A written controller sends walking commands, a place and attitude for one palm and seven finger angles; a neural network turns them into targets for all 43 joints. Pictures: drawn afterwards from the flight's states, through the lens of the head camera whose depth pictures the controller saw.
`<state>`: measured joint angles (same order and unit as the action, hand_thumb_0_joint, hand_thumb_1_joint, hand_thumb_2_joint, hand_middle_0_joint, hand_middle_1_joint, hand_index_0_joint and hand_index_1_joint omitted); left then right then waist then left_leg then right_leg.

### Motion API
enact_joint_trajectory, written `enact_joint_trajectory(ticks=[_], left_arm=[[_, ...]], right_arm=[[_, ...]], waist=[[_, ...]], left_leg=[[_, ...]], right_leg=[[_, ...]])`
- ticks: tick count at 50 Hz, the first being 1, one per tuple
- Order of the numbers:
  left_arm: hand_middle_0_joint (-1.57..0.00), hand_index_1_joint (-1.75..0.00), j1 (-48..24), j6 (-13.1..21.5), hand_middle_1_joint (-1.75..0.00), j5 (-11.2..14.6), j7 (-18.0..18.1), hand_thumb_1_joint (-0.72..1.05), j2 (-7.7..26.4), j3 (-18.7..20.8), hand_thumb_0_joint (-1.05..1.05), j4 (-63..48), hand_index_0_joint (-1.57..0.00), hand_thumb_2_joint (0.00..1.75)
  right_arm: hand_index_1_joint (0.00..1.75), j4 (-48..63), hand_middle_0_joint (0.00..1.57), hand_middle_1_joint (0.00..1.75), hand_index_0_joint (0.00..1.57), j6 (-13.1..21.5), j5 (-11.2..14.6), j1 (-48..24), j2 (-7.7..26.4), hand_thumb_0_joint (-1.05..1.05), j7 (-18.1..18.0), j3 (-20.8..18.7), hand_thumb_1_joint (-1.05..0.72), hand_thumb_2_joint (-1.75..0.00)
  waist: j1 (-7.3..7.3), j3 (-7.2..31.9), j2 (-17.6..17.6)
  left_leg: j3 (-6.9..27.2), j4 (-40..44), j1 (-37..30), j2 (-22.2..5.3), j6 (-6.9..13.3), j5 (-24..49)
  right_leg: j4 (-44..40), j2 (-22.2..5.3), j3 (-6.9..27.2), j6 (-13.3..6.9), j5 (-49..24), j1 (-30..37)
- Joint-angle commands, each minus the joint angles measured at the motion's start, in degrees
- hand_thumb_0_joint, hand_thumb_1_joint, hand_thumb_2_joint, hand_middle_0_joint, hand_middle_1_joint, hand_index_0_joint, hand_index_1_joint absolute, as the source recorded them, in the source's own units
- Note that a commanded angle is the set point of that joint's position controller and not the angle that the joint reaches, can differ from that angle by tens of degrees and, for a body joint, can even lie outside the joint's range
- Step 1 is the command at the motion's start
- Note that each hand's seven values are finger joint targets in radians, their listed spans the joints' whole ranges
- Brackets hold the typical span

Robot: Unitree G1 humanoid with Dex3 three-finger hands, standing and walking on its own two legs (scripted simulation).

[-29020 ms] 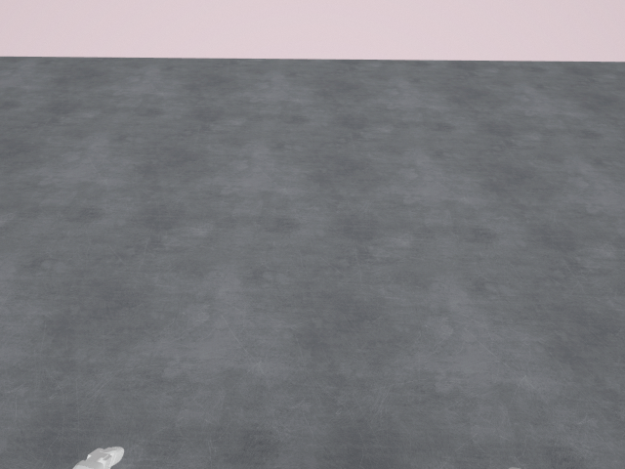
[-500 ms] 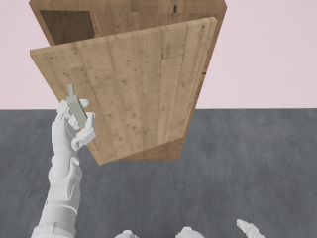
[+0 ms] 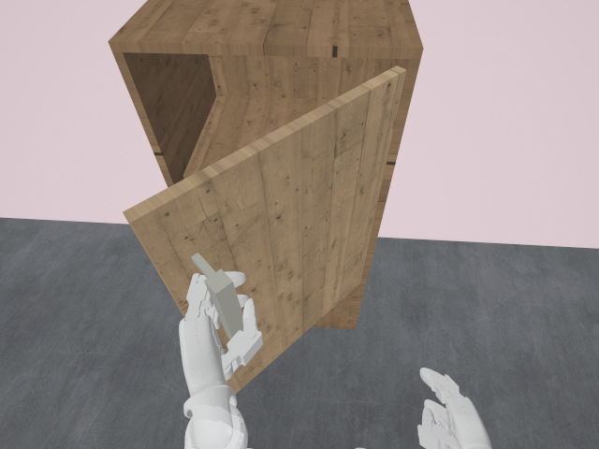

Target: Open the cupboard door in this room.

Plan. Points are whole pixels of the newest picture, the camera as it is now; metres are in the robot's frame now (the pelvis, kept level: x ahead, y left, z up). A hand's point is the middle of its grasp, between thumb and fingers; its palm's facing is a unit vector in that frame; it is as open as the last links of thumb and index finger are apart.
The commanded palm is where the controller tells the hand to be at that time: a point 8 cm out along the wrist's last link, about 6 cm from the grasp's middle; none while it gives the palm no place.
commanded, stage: open thumb and fingers to let go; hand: left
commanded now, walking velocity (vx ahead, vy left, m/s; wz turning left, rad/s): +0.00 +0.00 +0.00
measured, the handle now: (220, 301) +0.30 +0.12 +0.05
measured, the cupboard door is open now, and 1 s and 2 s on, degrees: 47 45 46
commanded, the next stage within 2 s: slide the hand sideways off the handle in 0.78 s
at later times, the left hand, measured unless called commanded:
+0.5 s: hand (246, 325) +0.27 +0.08 +0.05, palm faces +0.36 -0.93 -0.01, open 12.7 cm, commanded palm +0.22 +0.14 +0.05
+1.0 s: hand (235, 338) +0.25 +0.09 +0.05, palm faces +0.05 -0.99 -0.10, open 15.4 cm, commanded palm +0.22 +0.14 +0.05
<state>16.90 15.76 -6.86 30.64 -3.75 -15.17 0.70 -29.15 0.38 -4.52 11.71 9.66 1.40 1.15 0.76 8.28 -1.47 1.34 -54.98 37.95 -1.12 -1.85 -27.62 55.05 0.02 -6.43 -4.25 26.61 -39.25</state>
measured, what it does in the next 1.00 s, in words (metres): stands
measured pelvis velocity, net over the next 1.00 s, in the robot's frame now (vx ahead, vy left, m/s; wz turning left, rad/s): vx -0.02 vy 0.02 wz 0.00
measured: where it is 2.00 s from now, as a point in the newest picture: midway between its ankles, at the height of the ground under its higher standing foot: outside the picture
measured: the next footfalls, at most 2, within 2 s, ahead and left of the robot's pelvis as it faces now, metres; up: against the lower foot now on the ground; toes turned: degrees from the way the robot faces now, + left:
none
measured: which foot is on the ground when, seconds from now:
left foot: down 0.00-1.00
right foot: down 0.00-1.00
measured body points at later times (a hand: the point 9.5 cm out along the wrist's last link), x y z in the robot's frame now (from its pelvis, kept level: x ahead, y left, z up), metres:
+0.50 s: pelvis -0.02 -0.02 +0.00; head +0.02 -0.04 +0.45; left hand +0.24 +0.13 +0.06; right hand +0.14 -0.25 -0.11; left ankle +0.00 +0.14 -0.68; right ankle +0.01 -0.07 -0.68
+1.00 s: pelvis -0.02 +0.02 -0.01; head +0.02 +0.01 +0.44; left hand +0.24 +0.15 +0.05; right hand +0.16 -0.20 -0.10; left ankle +0.00 +0.14 -0.68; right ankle +0.01 -0.07 -0.68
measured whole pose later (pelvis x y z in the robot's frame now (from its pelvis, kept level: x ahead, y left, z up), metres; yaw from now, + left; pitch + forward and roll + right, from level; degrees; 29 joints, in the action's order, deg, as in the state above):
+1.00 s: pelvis -0.02 +0.02 -0.01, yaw +0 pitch +11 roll +0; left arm 8.9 21.1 -4.7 14.0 2.6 -11.3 7.5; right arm -30.8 1.6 -3.1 12.1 10.7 -0.1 1.1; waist -0.3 7.1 -1.1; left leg 0.5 -57.4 41.2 0.1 -0.3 -26.8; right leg 57.1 -1.1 -5.4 -3.0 25.4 -42.4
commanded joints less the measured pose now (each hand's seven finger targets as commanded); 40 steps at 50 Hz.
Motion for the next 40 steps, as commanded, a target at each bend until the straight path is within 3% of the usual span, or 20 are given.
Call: enact_joint_trajectory(ticks=[1,7,9,16,18,20,24,27,30,35,38,40], left_arm=[[-0.38,-1.33,-14.81,4.11,-1.33,-0.74,2.0,0.69,-1.72,4.44,0.0,-8.87,-0.38,0.81],[-0.35,-1.28,-13.73,5.0,-1.28,1.02,-0.05,0.27,0.22,6.3,0.0,-9.24,-0.35,0.63],[-0.35,-1.27,-14.07,4.95,-1.27,1.7,-1.08,0.13,0.64,6.54,0.0,-8.27,-0.35,0.57],[-0.31,-1.22,-18.45,6.71,-1.22,4.5,-3.31,-0.36,1.73,8.52,0.0,-6.37,-0.31,0.36],[-0.3,-1.2,-16.97,7.25,-1.2,4.67,-3.32,-0.5,1.9,9.32,0.0,-5.65,-0.3,0.3],[-0.3,-1.2,-17.93,7.31,-1.2,4.75,-3.24,-0.5,2.09,9.42,0.0,-4.55,-0.3,0.3],[-0.27,-1.0,-17.52,7.58,-1.0,4.42,-2.96,-0.5,2.54,9.94,0.0,-4.68,-0.27,0.3],[-0.24,-0.85,-19.53,7.45,-0.85,4.28,-2.48,-0.5,1.13,8.44,0.0,-4.31,-0.24,0.3],[-0.22,-0.7,-17.57,7.17,-0.7,4.31,-1.92,-0.5,1.63,9.49,0.0,-3.93,-0.22,0.3],[-0.18,-0.45,-18.34,6.77,-0.45,3.8,-1.1,-0.5,1.11,9.13,0.0,-3.03,-0.18,0.3],[-0.15,-0.3,-20.08,6.53,-0.3,3.27,-0.35,-0.5,0.01,8.14,0.0,-3.18,-0.15,0.3],[-0.15,-0.3,-18.93,6.17,-0.3,3.26,0.15,-0.5,-1.06,7.45,0.0,-2.4,-0.15,0.3]], right_arm=[[0.3,6.4,0.2,0.3,0.2,3.4,0.05,-5.75,4.8,0.0,-1.63,-1.79,-0.9,-0.9],[0.3,5.57,0.2,0.3,0.2,3.75,0.44,-4.85,4.64,0.0,-2.39,-2.32,-0.9,-0.9],[0.3,5.31,0.2,0.3,0.2,3.66,0.63,-4.66,4.87,0.0,-2.56,-2.27,-0.9,-0.9],[0.3,4.57,0.2,0.3,0.2,4.12,0.91,-5.68,5.42,0.0,-2.88,-2.37,-0.9,-0.9],[0.3,4.68,0.2,0.3,0.2,4.31,0.87,-5.37,5.45,0.0,-2.75,-2.52,-0.9,-0.9],[0.3,4.58,0.2,0.3,0.2,4.31,0.91,-5.47,5.56,0.0,-2.7,-2.56,-0.9,-0.9],[0.3,4.92,0.2,0.3,0.2,4.13,1.06,-5.25,5.64,0.0,-2.53,-2.81,-0.9,-0.9],[0.3,4.92,0.2,0.3,0.2,4.15,0.99,-5.3,5.68,0.0,-2.49,-2.74,-0.9,-0.9],[0.3,5.27,0.2,0.3,0.2,4.07,1.01,-5.34,5.73,0.0,-2.44,-2.85,-0.9,-0.9],[0.3,5.41,0.2,0.3,0.2,3.74,0.92,-5.37,5.63,0.0,-2.42,-2.64,-0.9,-0.9],[0.3,5.67,0.2,0.3,0.2,3.61,0.92,-5.61,5.52,0.0,-2.29,-2.54,-0.9,-0.9],[0.3,5.83,0.2,0.3,0.2,3.63,1.05,-5.64,5.62,0.0,-2.11,-2.48,-0.9,-0.9]], waist=[[0.24,7.97,6.49],[-0.49,12.83,7.29],[-0.04,11.77,7.9],[0.54,8.9,8.08],[-0.24,9.63,7.15],[0.02,9.52,8.16],[-0.62,10.45,6.58],[0.11,10.03,6.96],[-0.7,10.38,7.46],[-0.7,9.8,8.08],[-0.59,8.77,6.01],[-0.64,7.99,6.44]], left_leg=[[-0.3,3.51,1.53,2.68,2.36,7.69],[-0.43,2.94,2.98,2.85,2.09,9.28],[-0.18,3.11,3.76,2.72,2.05,8.77],[0.11,3.23,4.73,2.63,2.18,5.5],[0.11,3.43,4.56,2.64,2.09,5.73],[0.14,3.38,4.85,2.63,2.18,5.51],[-0.16,3.8,4.24,2.74,2.24,6.0],[-0.4,3.8,3.68,2.75,2.41,5.71],[-0.5,4.18,3.31,2.7,2.41,6.54],[-0.63,4.49,3.03,2.75,2.5,6.79],[-0.83,4.96,1.97,2.76,2.51,6.1],[-0.62,5.48,1.2,2.6,2.57,6.4]], right_leg=[[-11.99,-2.21,8.57,3.29,-9.12,8.21],[-13.49,-4.73,13.85,4.9,-17.1,15.49],[-14.13,-5.08,14.39,5.09,-17.16,15.89],[-16.27,-5.65,15.76,5.4,-8.9,13.71],[-15.82,-5.48,15.4,5.12,-8.7,13.81],[-15.93,-5.57,15.48,5.25,-8.13,13.53],[-15.62,-5.23,14.88,4.72,-7.72,13.82],[-15.46,-4.97,14.1,4.76,-6.83,12.48],[-14.97,-4.51,13.21,4.46,-7.72,12.87],[-14.45,-3.96,12.13,4.29,-7.43,12.21],[-14.01,-3.15,10.43,3.55,-4.55,9.95],[-13.28,-2.41,8.62,3.23,-4.58,8.83]])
